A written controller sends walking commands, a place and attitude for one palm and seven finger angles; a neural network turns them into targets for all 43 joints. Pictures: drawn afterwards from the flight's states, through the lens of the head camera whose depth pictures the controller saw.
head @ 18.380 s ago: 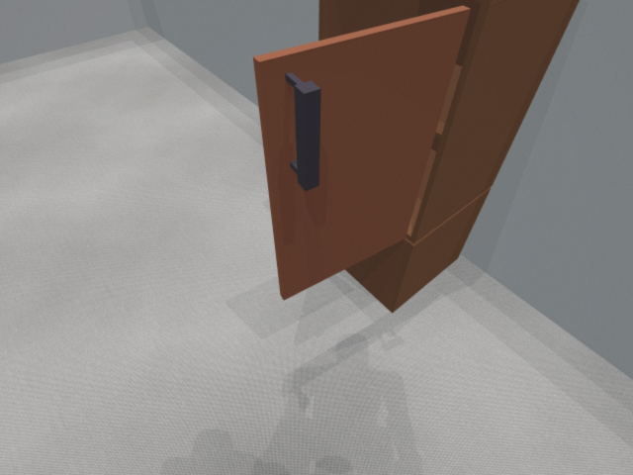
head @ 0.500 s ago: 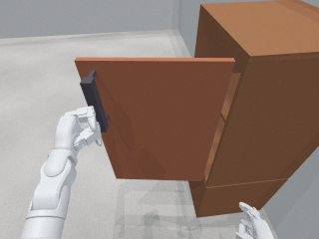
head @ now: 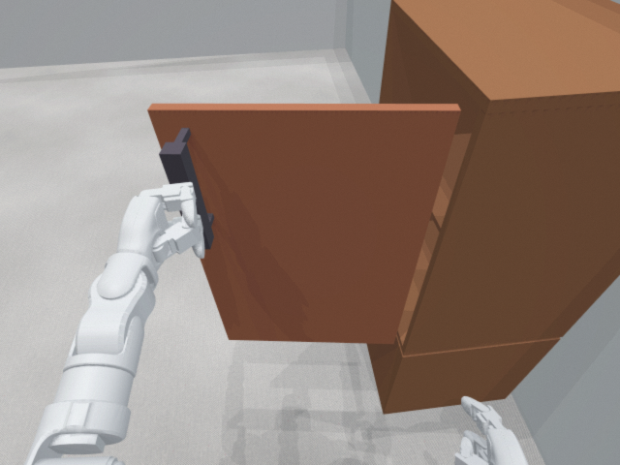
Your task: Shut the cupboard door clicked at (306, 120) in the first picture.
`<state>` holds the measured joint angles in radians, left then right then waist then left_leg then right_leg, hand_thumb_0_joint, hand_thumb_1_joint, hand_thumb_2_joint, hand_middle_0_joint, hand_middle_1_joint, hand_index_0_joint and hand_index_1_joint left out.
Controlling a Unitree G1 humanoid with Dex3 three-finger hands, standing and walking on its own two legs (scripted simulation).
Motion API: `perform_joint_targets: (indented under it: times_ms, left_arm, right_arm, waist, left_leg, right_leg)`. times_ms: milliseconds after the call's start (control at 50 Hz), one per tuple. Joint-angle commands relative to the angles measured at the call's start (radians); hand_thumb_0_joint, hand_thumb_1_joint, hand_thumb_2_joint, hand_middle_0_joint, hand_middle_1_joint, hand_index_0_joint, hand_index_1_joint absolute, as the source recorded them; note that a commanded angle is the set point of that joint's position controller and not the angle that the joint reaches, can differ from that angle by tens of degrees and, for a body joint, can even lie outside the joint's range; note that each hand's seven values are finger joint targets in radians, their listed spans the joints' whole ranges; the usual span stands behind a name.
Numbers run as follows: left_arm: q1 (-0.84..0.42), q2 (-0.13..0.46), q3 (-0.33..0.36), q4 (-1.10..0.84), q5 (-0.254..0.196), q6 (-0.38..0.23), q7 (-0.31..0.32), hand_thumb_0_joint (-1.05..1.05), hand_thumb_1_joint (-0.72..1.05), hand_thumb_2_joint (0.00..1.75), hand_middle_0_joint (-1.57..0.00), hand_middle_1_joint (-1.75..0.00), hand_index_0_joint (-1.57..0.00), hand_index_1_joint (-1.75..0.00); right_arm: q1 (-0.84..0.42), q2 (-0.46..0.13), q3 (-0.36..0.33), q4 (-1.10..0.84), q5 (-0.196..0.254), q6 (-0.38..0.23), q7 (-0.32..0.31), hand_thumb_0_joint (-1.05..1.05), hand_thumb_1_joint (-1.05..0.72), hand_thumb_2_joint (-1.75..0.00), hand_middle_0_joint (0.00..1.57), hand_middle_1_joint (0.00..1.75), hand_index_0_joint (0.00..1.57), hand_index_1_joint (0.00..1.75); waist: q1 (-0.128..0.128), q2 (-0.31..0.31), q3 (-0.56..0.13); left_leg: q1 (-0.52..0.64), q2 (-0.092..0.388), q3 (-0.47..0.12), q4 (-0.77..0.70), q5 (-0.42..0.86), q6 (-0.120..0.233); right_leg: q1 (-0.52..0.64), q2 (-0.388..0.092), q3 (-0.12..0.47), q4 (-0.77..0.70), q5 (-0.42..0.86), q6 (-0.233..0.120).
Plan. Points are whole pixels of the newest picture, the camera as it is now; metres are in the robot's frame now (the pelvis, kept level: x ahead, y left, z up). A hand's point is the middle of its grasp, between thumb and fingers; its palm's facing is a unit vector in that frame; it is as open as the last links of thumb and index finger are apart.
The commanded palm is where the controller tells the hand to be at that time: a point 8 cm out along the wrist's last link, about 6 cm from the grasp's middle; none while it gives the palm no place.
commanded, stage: push the door shut along its arc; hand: left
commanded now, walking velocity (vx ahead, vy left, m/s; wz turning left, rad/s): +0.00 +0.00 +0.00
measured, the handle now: (194, 190) +0.44 +0.19 +0.14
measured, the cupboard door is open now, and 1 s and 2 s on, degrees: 81 62 47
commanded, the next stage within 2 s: pull the fist back off the door in 1.66 s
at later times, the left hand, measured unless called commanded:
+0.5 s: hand (220, 199) +0.42 +0.14 +0.14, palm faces -0.13 -0.99 -0.05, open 3.1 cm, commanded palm +0.41 +0.19 +0.15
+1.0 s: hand (249, 172) +0.48 +0.11 +0.15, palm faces -0.27 -0.96 -0.02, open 3.1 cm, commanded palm +0.48 +0.17 +0.15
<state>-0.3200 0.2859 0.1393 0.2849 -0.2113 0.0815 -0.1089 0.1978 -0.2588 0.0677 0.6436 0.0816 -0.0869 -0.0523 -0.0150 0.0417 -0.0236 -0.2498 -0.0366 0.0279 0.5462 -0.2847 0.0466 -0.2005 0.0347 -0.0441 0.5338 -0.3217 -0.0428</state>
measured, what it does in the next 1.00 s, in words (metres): stands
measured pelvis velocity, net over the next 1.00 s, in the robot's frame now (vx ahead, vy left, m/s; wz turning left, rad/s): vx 0.01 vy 0.00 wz -0.02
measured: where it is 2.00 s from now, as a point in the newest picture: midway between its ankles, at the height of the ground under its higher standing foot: outside the picture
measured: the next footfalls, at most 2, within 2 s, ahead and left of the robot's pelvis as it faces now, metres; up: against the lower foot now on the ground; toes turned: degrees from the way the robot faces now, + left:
none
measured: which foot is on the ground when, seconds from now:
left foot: down 0.00-1.00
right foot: down 0.00-1.00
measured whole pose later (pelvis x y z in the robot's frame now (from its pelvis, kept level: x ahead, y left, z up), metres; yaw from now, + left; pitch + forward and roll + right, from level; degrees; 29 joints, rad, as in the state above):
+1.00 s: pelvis +0.01 +0.00 -0.01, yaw -1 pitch +8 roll +0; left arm -0.90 0.40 0.23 1.08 -0.17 -0.18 -0.37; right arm 0.37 -0.31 0.03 0.70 0.04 -0.09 -0.04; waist -0.14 0.02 -0.05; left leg -0.44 -0.04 0.05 0.62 -0.32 0.06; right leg -0.40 0.03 -0.02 0.62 -0.35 -0.04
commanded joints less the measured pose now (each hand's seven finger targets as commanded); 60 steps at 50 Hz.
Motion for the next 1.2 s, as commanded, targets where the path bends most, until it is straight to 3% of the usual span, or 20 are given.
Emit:
perform_joint_targets:
  times_ms: [0, 100, 120, 220, 300, 360, 400, 480, 520, 600, 660, 740, 760, 780, 860, 900, 960, 1020, 1080, 1180]
  left_arm:
    - [-0.459, 0.159, 0.048, -0.145, -0.024, -0.059, -0.038, 0.0, 0.9, 0.9, -1.3, -1.5, -1.3, -1.5]
    - [-0.52, 0.174, 0.055, -0.108, -0.022, -0.116, -0.063, 0.0, 0.9, 0.9, -1.3, -1.5, -1.3, -1.5]
    - [-0.537, 0.141, 0.024, -0.112, -0.02, -0.126, -0.069, 0.0, 0.9, 0.9, -1.3, -1.5, -1.3, -1.5]
    - [-0.603, 0.146, 0.016, -0.03, -0.014, -0.144, -0.083, 0.0, 0.9, 0.9, -1.3, -1.5, -1.3, -1.5]
    - [-0.6, 0.276, 0.14, 0.064, -0.014, -0.15, -0.08, 0.0, 0.9, 0.9, -1.3, -1.5, -1.3, -1.5]
    - [-0.704, 0.2, 0.059, 0.092, -0.01, -0.169, -0.108, 0.0, 0.9, 0.9, -1.3, -1.5, -1.3, -1.5]
    - [-0.694, 0.257, 0.102, 0.143, -0.004, -0.181, -0.117, 0.0, 0.9, 0.9, -1.3, -1.5, -1.3, -1.5]
    - [-0.795, 0.204, 0.046, 0.174, -0.006, -0.208, -0.15, 0.0, 0.9, 0.9, -1.3, -1.5, -1.3, -1.5]
    - [-0.818, 0.196, 0.034, 0.219, -0.008, -0.216, -0.162, 0.0, 0.9, 0.9, -1.3, -1.5, -1.3, -1.5]
    - [-0.911, 0.235, 0.062, 0.337, -0.012, -0.239, -0.178, 0.0, 0.9, 0.9, -1.3, -1.5, -1.3, -1.5]
    - [-0.995, 0.208, 0.031, 0.397, -0.002, -0.262, -0.188, 0.0, 0.9, 0.9, -1.3, -1.5, -1.3, -1.5]
    - [-1.06, 0.267, 0.066, 0.458, 0.015, -0.299, -0.209, 0.0, 0.9, 0.9, -1.3, -1.5, -1.3, -1.5]
    - [-1.058, 0.228, 0.036, 0.476, 0.012, -0.301, -0.219, 0.0, 0.9, 0.9, -1.3, -1.5, -1.3, -1.5]
    - [-1.073, 0.273, 0.08, 0.494, 0.009, -0.305, -0.223, 0.0, 0.9, 0.9, -1.3, -1.5, -1.3, -1.5]
    - [-1.083, 0.293, 0.098, 0.554, 0.002, -0.313, -0.246, 0.0, 0.9, 0.9, -1.3, -1.5, -1.3, -1.5]
    - [-1.075, 0.381, 0.165, 0.582, 0.008, -0.32, -0.249, 0.0, 0.9, 0.9, -1.3, -1.5, -1.3, -1.5]
    - [-1.104, 0.352, 0.128, 0.582, 0.025, -0.33, -0.267, 0.0, 0.9, 0.9, -1.3, -1.5, -1.3, -1.5]
    - [-1.125, 0.391, 0.146, 0.601, 0.035, -0.336, -0.283, 0.0, 0.9, 0.9, -1.3, -1.5, -1.3, -1.5]
    - [-1.165, 0.343, 0.112, 0.562, 0.028, -0.338, -0.308, 0.0, 0.9, 0.9, -1.3, -1.5, -1.3, -1.5]
    - [-1.223, 0.328, 0.104, 0.643, 0.021, -0.309, -0.315, 0.0, 0.9, 0.9, -1.3, -1.5, -1.3, -1.5]
  right_arm:
    - [-0.098, -0.134, -0.054, -0.147, 0.001, -0.05, -0.015, 0.0, -0.9, -0.9, 0.2, 0.3, 0.2, 0.3]
    - [-0.066, -0.136, -0.063, -0.139, -0.004, -0.055, -0.011, 0.0, -0.9, -0.9, 0.2, 0.3, 0.2, 0.3]
    - [-0.061, -0.131, -0.063, -0.143, -0.005, -0.057, -0.007, 0.0, -0.9, -0.9, 0.2, 0.3, 0.2, 0.3]
    - [-0.039, -0.139, -0.066, -0.129, -0.006, -0.053, -0.003, 0.0, -0.9, -0.9, 0.2, 0.3, 0.2, 0.3]
    - [-0.015, -0.157, -0.068, -0.117, -0.013, -0.037, -0.005, 0.0, -0.9, -0.9, 0.2, 0.3, 0.2, 0.3]
    - [-0.005, -0.146, -0.069, -0.119, -0.009, -0.038, -0.003, 0.0, -0.9, -0.9, 0.2, 0.3, 0.2, 0.3]
    - [0.013, -0.157, -0.073, -0.114, -0.011, -0.032, -0.004, 0.0, -0.9, -0.9, 0.2, 0.3, 0.2, 0.3]
    - [0.037, -0.157, -0.077, -0.11, -0.011, -0.038, 0.0, 0.0, -0.9, -0.9, 0.2, 0.3, 0.2, 0.3]
    - [0.05, -0.159, -0.08, -0.104, -0.012, -0.037, 0.0, 0.0, -0.9, -0.9, 0.2, 0.3, 0.2, 0.3]
    - [0.085, -0.174, -0.081, -0.076, -0.017, -0.034, -0.006, 0.0, -0.9, -0.9, 0.2, 0.3, 0.2, 0.3]
    - [0.1, -0.173, -0.082, -0.065, -0.018, -0.043, -0.002, 0.0, -0.9, -0.9, 0.2, 0.3, 0.2, 0.3]
    - [0.143, -0.187, -0.089, -0.049, -0.026, -0.047, 0.002, 0.0, -0.9, -0.9, 0.2, 0.3, 0.2, 0.3]
    - [0.143, -0.183, -0.089, -0.05, -0.027, -0.049, 0.004, 0.0, -0.9, -0.9, 0.2, 0.3, 0.2, 0.3]
    - [0.158, -0.192, -0.091, -0.044, -0.03, -0.05, 0.003, 0.0, -0.9, -0.9, 0.2, 0.3, 0.2, 0.3]
    - [0.178, -0.197, -0.093, -0.045, -0.034, -0.048, 0.005, 0.0, -0.9, -0.9, 0.2, 0.3, 0.2, 0.3]
    - [0.202, -0.21, -0.098, -0.041, -0.04, -0.041, 0.001, 0.0, -0.9, -0.9, 0.2, 0.3, 0.2, 0.3]
    - [0.209, -0.203, -0.1, -0.047, -0.04, -0.041, 0.006, 0.0, -0.9, -0.9, 0.2, 0.3, 0.2, 0.3]
    - [0.228, -0.209, -0.105, -0.043, -0.04, -0.032, 0.004, 0.0, -0.9, -0.9, 0.2, 0.3, 0.2, 0.3]
    - [0.239, -0.212, -0.109, -0.048, -0.04, -0.038, 0.005, 0.0, -0.9, -0.9, 0.2, 0.3, 0.2, 0.3]
    - [0.272, -0.221, -0.113, -0.019, -0.045, -0.038, 0.002, 0.0, -0.9, -0.9, 0.2, 0.3, 0.2, 0.3]
  waist:
    - [-0.021, -0.059, -0.202]
    - [-0.021, -0.059, -0.283]
    - [-0.027, -0.042, -0.292]
    - [-0.036, -0.035, -0.254]
    - [-0.015, -0.082, -0.258]
    - [-0.045, -0.042, -0.262]
    - [-0.04, -0.059, -0.276]
    - [-0.066, -0.002, -0.326]
    - [-0.077, -0.031, -0.312]
    - [-0.092, -0.096, -0.277]
    - [-0.109, -0.039, -0.285]
    - [-0.117, -0.022, -0.362]
    - [-0.119, -0.004, -0.365]
    - [-0.116, -0.02, -0.379]
    - [-0.117, -0.057, -0.374]
    - [-0.109, -0.092, -0.394]
    - [-0.121, -0.049, -0.38]
    - [-0.126, -0.047, -0.384]
    - [-0.135, 0.018, -0.438]
    - [-0.168, -0.039, -0.393]
  left_leg:
    - [0.151, 0.038, -0.068, -0.058, 0.172, -0.001]
    - [0.19, 0.038, -0.066, -0.037, 0.27, -0.001]
    - [0.199, 0.037, -0.068, -0.038, 0.291, 0.0]
    - [0.186, 0.038, -0.073, -0.036, 0.279, 0.0]
    - [0.14, 0.034, -0.062, -0.038, 0.279, 0.003]
    - [0.16, 0.032, -0.062, -0.027, 0.304, 0.005]
    - [0.156, 0.034, -0.061, -0.021, 0.291, 0.006]
    - [0.205, 0.033, -0.072, -0.005, 0.337, 0.003]
    - [0.192, 0.033, -0.072, 0.002, 0.328, 0.007]
    - [0.135, 0.03, -0.073, 0.001, 0.27, 0.011]
    - [0.142, 0.026, -0.074, 0.012, 0.255, 0.011]
    - [0.162, 0.025, -0.085, 0.03, 0.281, 0.007]
    - [0.169, 0.025, -0.084, 0.035, 0.289, 0.006]
    - [0.167, 0.026, -0.087, 0.041, 0.304, 0.006]
    - [0.109, 0.022, -0.078, 0.046, 0.299, 0.01]
    - [0.071, 0.022, -0.065, 0.049, 0.302, 0.016]
    - [0.063, 0.018, -0.06, 0.063, 0.309, 0.018]
    - [0.053, 0.017, -0.056, 0.074, 0.308, 0.021]
    - [0.128, 0.019, -0.065, 0.085, 0.346, 0.016]
    - [0.093, 0.022, -0.073, 0.093, 0.312, 0.019]
  right_leg:
    - [-0.071, -0.037, 0.041, -0.095, 0.212, 0.018]
    - [-0.052, -0.037, 0.036, -0.066, 0.304, 0.013]
    - [-0.058, -0.035, 0.034, -0.06, 0.319, 0.013]
    - [-0.09, -0.034, 0.032, -0.061, 0.298, 0.01]
    - [-0.045, -0.038, 0.042, -0.063, 0.326, 0.011]
    - [-0.075, -0.036, 0.038, -0.049, 0.354, 0.01]
    - [-0.073, -0.035, 0.042, -0.051, 0.335, 0.01]
    - [-0.11, -0.031, 0.037, -0.033, 0.361, 0.005]
    - [-0.124, -0.028, 0.037, -0.034, 0.357, 0.009]
    - [-0.141, -0.029, 0.037, -0.033, 0.323, 0.01]
    - [-0.187, -0.027, 0.04, -0.021, 0.305, 0.009]
    - [-0.196, -0.026, 0.04, 0.003, 0.317, 0.004]
    - [-0.211, -0.024, 0.037, 0.007, 0.316, 0.003]
    - [-0.206, -0.024, 0.039, 0.012, 0.333, 0.003]
    - [-0.187, -0.021, 0.04, 0.019, 0.359, 0.007]
    - [-0.146, -0.026, 0.051, 0.023, 0.394, 0.014]
    - [-0.171, -0.022, 0.051, 0.031, 0.413, 0.015]
    - [-0.174, -0.018, 0.057, 0.032, 0.424, 0.019]
    - [-0.226, -0.015, 0.049, 0.04, 0.415, 0.014]
    - [-0.281, -0.008, 0.041, 0.035, 0.375, 0.016]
